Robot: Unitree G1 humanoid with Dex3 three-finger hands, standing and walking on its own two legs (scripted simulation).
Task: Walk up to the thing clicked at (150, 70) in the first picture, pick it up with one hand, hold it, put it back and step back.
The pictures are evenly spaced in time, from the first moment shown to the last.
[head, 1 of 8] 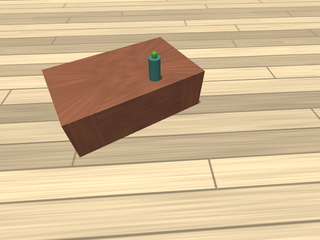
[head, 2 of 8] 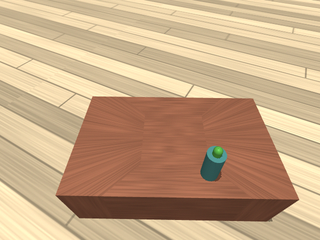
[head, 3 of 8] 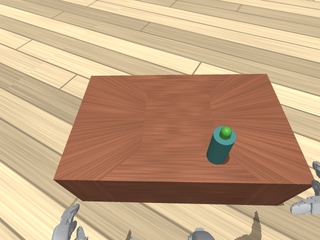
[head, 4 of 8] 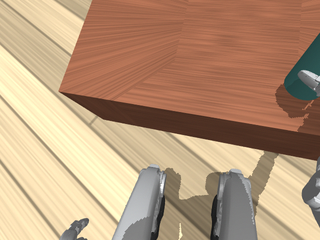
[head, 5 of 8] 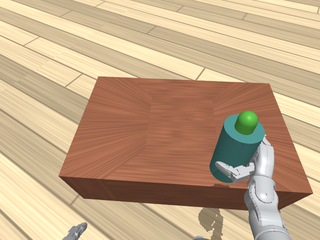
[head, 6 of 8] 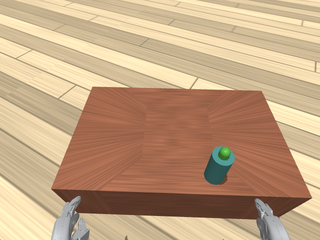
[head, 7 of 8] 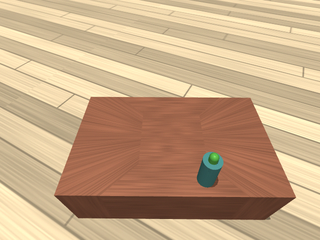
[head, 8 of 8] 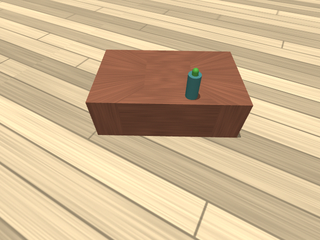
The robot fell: no
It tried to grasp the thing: yes
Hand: right
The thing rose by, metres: 0.33
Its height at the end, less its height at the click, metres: +0.00
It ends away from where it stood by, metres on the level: 0.04
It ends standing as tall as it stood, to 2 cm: yes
